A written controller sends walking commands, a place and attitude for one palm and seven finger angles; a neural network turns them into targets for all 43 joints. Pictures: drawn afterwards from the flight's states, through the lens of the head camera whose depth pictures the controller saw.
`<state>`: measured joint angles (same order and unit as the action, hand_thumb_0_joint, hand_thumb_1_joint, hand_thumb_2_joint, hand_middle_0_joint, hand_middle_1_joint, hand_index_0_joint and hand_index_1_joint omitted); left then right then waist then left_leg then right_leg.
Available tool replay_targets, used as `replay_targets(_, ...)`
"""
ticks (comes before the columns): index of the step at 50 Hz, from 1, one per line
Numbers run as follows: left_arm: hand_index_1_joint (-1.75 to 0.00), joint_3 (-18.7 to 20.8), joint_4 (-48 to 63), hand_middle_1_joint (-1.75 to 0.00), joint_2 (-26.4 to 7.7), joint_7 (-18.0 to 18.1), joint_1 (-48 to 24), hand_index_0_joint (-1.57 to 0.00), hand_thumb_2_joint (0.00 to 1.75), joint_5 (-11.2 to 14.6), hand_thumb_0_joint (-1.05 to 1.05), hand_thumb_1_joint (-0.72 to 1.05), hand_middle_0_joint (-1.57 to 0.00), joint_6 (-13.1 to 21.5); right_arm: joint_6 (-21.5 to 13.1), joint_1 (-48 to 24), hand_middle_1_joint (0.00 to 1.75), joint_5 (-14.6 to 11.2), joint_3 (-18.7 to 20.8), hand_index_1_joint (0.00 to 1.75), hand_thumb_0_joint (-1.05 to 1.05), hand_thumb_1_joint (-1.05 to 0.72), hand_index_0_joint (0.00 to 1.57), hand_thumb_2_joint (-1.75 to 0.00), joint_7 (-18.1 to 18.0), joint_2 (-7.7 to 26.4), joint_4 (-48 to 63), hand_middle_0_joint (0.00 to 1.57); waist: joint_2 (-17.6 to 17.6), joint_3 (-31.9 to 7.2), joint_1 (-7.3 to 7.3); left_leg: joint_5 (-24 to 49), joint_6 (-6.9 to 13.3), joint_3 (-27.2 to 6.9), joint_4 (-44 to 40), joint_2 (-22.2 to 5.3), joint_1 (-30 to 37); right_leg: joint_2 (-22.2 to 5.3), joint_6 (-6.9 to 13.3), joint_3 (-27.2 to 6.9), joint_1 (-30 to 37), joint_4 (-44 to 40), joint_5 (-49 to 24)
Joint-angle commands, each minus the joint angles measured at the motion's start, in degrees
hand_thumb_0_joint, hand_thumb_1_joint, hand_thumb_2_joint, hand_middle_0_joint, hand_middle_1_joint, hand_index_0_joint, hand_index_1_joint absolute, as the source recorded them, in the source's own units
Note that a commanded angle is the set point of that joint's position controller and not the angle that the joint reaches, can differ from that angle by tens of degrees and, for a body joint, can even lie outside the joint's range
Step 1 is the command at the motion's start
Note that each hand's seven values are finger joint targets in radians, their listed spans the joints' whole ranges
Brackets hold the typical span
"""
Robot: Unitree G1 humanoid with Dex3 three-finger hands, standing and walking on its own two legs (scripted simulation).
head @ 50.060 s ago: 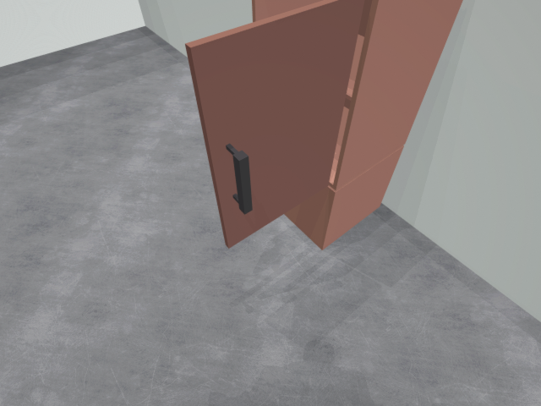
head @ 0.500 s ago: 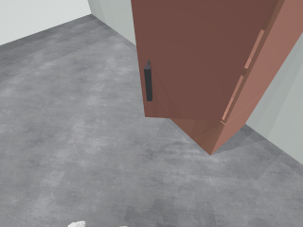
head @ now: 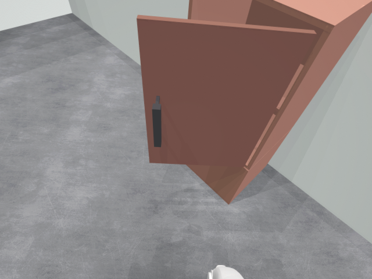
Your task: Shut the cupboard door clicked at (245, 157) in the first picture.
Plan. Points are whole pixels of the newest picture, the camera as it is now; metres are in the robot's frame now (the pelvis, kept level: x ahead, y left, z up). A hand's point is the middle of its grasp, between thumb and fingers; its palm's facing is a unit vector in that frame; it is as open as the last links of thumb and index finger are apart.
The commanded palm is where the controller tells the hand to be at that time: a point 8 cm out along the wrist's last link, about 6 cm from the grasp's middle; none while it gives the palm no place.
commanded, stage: take the last steps up to it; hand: left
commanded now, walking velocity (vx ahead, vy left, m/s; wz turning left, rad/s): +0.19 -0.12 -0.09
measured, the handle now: (157, 122) +0.56 +0.11 -0.07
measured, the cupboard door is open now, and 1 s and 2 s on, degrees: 46 46 46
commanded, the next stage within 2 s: come to a stop and stand still in 0.10 s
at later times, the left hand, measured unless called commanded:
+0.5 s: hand (140, 256) +0.20 +0.11 -0.17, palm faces +0.01 -0.97 -0.23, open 7.3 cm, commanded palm none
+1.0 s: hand out of the picture +0.14 +0.16 -0.18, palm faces -0.03 -0.98 -0.21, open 7.4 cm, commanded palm none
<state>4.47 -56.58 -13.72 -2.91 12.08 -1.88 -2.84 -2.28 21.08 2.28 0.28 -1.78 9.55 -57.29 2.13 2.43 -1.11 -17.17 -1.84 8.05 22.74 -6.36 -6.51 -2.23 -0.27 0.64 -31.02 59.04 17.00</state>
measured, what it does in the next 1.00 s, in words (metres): walks ahead: right foot, then left foot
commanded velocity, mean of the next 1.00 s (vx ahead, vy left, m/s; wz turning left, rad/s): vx -0.07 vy -0.01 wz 0.00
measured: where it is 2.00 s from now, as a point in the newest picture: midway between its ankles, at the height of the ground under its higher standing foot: outside the picture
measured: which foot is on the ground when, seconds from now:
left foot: down 0.00-0.16, up 0.18-0.62, down 0.64-1.00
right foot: up 0.00-0.14, down 0.16-0.64, up 0.66-1.00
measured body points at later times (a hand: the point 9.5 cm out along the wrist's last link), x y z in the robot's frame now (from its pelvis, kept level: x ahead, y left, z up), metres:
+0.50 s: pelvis +0.12 -0.07 +0.00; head +0.17 -0.08 +0.44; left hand +0.20 +0.16 -0.15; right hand +0.20 -0.31 -0.16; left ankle +0.13 +0.04 -0.70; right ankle +0.13 -0.17 -0.74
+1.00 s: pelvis +0.09 -0.04 +0.00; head +0.13 -0.01 +0.45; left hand +0.14 +0.21 -0.17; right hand +0.13 -0.28 -0.14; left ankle +0.14 +0.06 -0.74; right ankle +0.02 -0.20 -0.69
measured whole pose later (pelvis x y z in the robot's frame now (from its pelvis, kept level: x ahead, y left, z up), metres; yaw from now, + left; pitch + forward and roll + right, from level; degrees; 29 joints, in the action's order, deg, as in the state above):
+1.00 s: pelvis +0.09 -0.04 +0.00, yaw -3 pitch +1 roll -2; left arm 3.4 -57.8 -13.6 0.3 12.6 -1.3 -4.7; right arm 1.1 12.2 1.6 0.8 -2.1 9.2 -56.1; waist 1.1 4.1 -0.8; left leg -10.2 1.6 3.3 26.1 -3.0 -16.7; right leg -0.7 -1.6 -1.7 -17.4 48.3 27.4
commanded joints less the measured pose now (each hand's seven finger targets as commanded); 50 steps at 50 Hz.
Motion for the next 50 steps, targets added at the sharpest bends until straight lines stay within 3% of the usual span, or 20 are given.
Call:
replay_targets(1,-0.3,-0.81,4.97,-0.3,0.03,-0.21,-5.8,-0.2,0.9,0.55,0.0,0.9,-0.2,1.85,-0.48,3.41,0.3,0.07,3.62,0.3,0.0,-0.9,0.2,-0.9,-0.51,11.74,0.44,0.2,-14.53,1.2,-1.76,26.13,6.85,-2.11,-6.19,-11.39,3.05,-0.84,-0.2,3.67,-0.98,-13.48,-3.67)
replay_targets(5,-0.3,-0.31,3.76,-0.3,-1.36,-0.16,-2.62,-0.2,0.9,0.44,0.0,0.9,-0.2,2.36,0.3,0.89,0.3,-0.23,4.58,0.3,0.0,-0.9,0.2,-0.9,-0.25,13.46,0.19,0.2,-12.76,0.45,0.24,22.68,6.24,-2.27,-2.02,-12.4,-1.85,1.36,1.11,6.17,11.64,-22.94,-5.97)
replay_targets(7,-0.3,0.85,0.16,-0.3,-5.93,0.54,9.12,-0.2,0.9,0.07,0.0,0.9,-0.2,3.43,0.34,-0.26,0.3,-0.96,4.19,0.3,0.0,-0.9,0.2,-0.9,0.3,11.7,0.19,0.2,-3.75,-4.25,5.93,20.14,2.99,1.66,13.79,-6.88,-10.39,1.31,2.88,3.24,30.96,-31.58,-9.32)
replay_targets(8,-0.3,2.27,-2.15,-0.3,-11.56,1.51,16.95,-0.2,0.9,-0.34,0.0,0.9,-0.2,4.26,0.21,-0.7,0.3,-1.75,3.24,0.3,0.0,-0.9,0.2,-0.9,0.88,7.47,1.26,0.2,11.65,-10.28,9.34,-3.03,0.83,4.73,29.97,1.24,-20.66,-12.04,7.4,-13.26,40.55,-37.2,-10.74)
replay_targets(9,-0.3,2.27,-2.66,-0.3,-13.77,2.13,17.22,-0.2,0.9,0.62,0.0,0.9,-0.2,4.35,0.81,-0.58,0.3,-2.12,2.85,0.3,0.0,-0.9,0.2,-0.9,0.51,6.05,2.76,0.2,15.24,-11.56,7.59,-22.3,1.11,-1.48,43.04,4.13,-23.42,-20.01,11.7,-24.19,37.06,-44.02,-11.37)
replay_targets(10,-0.3,1.74,-1.39,-0.3,-12.3,2.61,12.39,-0.2,0.9,0.99,0.0,0.9,-0.2,4.05,1.37,-1.47,0.3,-2.02,2.96,0.3,0.0,-0.9,0.2,-0.9,0.53,6.38,2.65,0.2,9.72,-6.26,6.12,-19.26,1.81,-5.82,47.04,1.99,-25.42,-19.27,12.64,-21.6,30.91,-46.19,-6.4)
replay_targets(11,-0.3,0.86,-0.48,-0.3,-9.44,3.06,7.17,-0.2,0.9,0.73,0.0,0.9,-0.2,4.47,1.46,-1.4,0.3,-1.8,2.93,0.3,0.0,-0.9,0.2,-0.9,0.54,5.94,1.55,0.2,10.58,-4.81,3.93,-14.39,1.61,-7.22,48.15,0.82,-24.41,-17.83,11.55,-20.4,25.21,-46.05,-9.55)
replay_targets(12,-0.3,0.09,0.41,-0.3,-7.07,3.61,2.62,-0.2,0.9,0.85,0.0,0.9,-0.2,4.44,1.79,-0.25,0.3,-1.61,2.97,0.3,0.0,-0.9,0.2,-0.9,0.38,5.65,0.37,0.2,7.87,-4.14,1.64,-11.73,0.95,-8.37,46.3,-0.07,-21.37,-16.9,11.2,-16.18,22.15,-44.53,-16.82)
replay_targets(15,-0.3,-1.14,1.4,-0.3,-4.05,4.52,-0.8,-0.2,0.9,0.39,0.0,0.9,-0.2,5.11,2.71,1.3,0.3,-1.85,1.61,0.3,0.0,-0.9,0.2,-0.9,0.28,3.13,-1.48,0.2,2.09,-7.58,-0.89,-8.45,-0.29,-8.0,35.04,1.1,-15.01,-13.82,9.94,-5.15,20.42,-38.15,-47.85)
replay_targets(20,-0.3,0.1,0.84,-0.3,-6.13,5.28,1.88,-0.2,0.9,0.46,0.0,0.9,-0.2,3.79,4.64,-4.5,0.3,-1.85,2.51,0.3,0.0,-0.9,0.2,-0.9,0.42,4.75,1.16,0.2,3.9,-7.48,1.93,-8.0,-1.49,-7.02,29.55,4.99,-18.05,-16.62,12.34,-7.25,25.66,-36.53,-54.09)
replay_targets(26,-0.3,1.12,2.55,-0.3,-7.18,5.7,-0.54,-0.2,0.9,0.1,0.0,0.9,-0.2,2.81,5.34,-9.59,0.3,-1.88,3.48,0.3,0.0,-0.9,0.2,-0.9,0.82,5.91,4.39,0.2,6.87,-5.07,1.82,-8.67,-1.18,-8.93,26.69,5.07,-18.15,-17.72,12.89,-7.04,24.09,-35.85,-49.72)
replay_targets(30,-0.3,1.11,3.15,-0.3,-7.26,5.59,-1.75,-0.2,0.9,0.49,0.0,0.9,-0.2,2.13,4.6,-7.03,0.3,-1.75,3.47,0.3,0.0,-0.9,0.2,-0.9,1.12,5.98,3.93,0.2,6.03,-5.99,-0.05,6.44,-0.63,-7.72,6.39,4.63,-7.66,-13.48,8.15,-4.24,20.86,-30.18,-35.44)
replay_targets(31,-0.3,0.63,3.23,-0.3,-5.75,5.61,-0.36,-0.2,0.9,0.81,0.0,0.9,-0.2,1.77,3.95,-5.72,0.3,-1.44,3.65,0.3,0.0,-0.9,0.2,-0.9,1.09,8.09,3.71,0.2,0.81,-8.07,-0.06,21.06,0.62,-10.27,0.88,0.15,-0.67,-9.51,4.63,-1.55,17.24,-26.09,-23.03)
replay_targets(32,-0.3,-0.05,4.09,-0.3,-2.28,5.56,2.47,-0.2,0.9,1.04,0.0,0.9,-0.2,1.19,3.26,-5.81,0.3,-1.0,4.42,0.3,0.0,-0.9,0.2,-0.9,1.02,12.72,4.91,0.2,-15.37,-9.36,0.69,42.76,5.68,-24.3,-1.34,-12.66,2.34,-1.67,-0.07,3.49,10.0,-18.36,4.49)
replay_targets(33,-0.3,-0.39,4.36,-0.3,-2.71,5.82,1.46,-0.2,0.9,1.3,0.0,0.9,-0.2,0.67,3.73,-6.28,0.3,-0.68,4.69,0.3,0.0,-0.9,0.2,-0.9,0.22,14.88,5.57,0.2,-17.55,-8.39,-0.77,53.94,12.75,-26.82,-1.81,-17.46,-1.9,2.59,-0.84,-0.28,9.57,-6.19,21.03)
replay_targets(34,-0.3,-0.2,4.95,-0.3,-3.27,5.84,1.33,-0.2,0.9,1.08,0.0,0.9,-0.2,0.36,3.81,-7.37,0.3,-0.36,4.2,0.3,0.0,-0.9,0.2,-0.9,-0.03,14.36,5.98,0.2,-12.31,-6.6,-0.36,46.08,14.71,-20.99,-1.0,-17.05,-6.35,2.16,0.21,-3.46,10.94,1.27,20.28)
replay_targets(37,-0.3,0.51,3.4,-0.3,-4.3,5.28,1.69,-0.2,0.9,0.54,0.0,0.9,-0.2,-0.23,3.1,-10.96,0.3,-0.49,2.85,0.3,0.0,-0.9,0.2,-0.9,-1.48,10.77,7.48,0.2,-10.83,-3.25,1.21,45.38,13.06,-19.61,-0.83,-12.63,-6.74,2.83,-0.96,-6.86,4.46,9.37,12.44)
replay_targets(39,-0.3,0.41,2.84,-0.3,-4.12,4.87,3.48,-0.2,0.9,0.8,0.0,0.9,-0.2,-0.2,2.7,-10.58,0.3,-0.65,2.57,0.3,0.0,-0.9,0.2,-0.9,-1.66,10.21,7.1,0.2,-8.06,-6.22,1.57,41.2,12.43,-17.54,-0.78,-11.13,-1.31,2.61,-2.02,-6.71,3.11,8.41,8.88)
replay_targets(45,-0.3,-0.29,3.04,-0.3,-2.56,3.54,0.98,-0.2,0.9,0.72,0.0,0.9,-0.2,-0.33,2.59,-4.5,0.3,-0.65,3.45,0.3,0.0,-0.9,0.2,-0.9,-1.6,11.12,3.57,0.2,-10.7,-8.8,-1.37,26.17,11.76,-19.52,-3.76,-11.24,6.19,1.65,-2.16,-3.95,3.82,-3.58,9.08)
replay_targets(50,-0.3,-1.26,1.61,-0.3,-0.73,3.18,1.09,-0.2,0.9,1.02,0.0,0.9,-0.2,-0.03,2.96,-4.55,0.3,-0.43,3.98,0.3,0.0,-0.9,0.2,-0.9,-0.73,11.81,1.51,0.2,-13.48,-4.31,-1.09,6.65,10.01,-19.66,-7.84,-9.26,-4.03,2.26,-0.42,0.46,15.46,-20.8,9.28)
